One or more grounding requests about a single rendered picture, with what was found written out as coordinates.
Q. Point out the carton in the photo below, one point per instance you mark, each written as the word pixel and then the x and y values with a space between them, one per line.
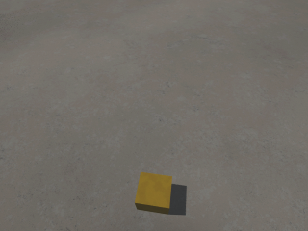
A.
pixel 153 193

